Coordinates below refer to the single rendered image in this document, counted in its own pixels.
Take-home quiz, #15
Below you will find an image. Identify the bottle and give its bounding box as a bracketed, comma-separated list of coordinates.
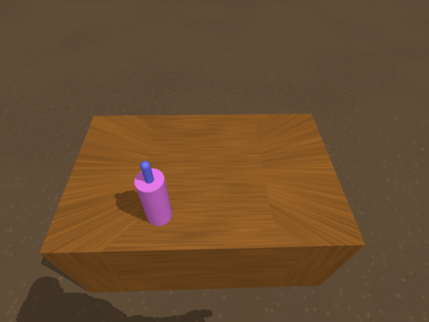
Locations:
[134, 161, 172, 226]

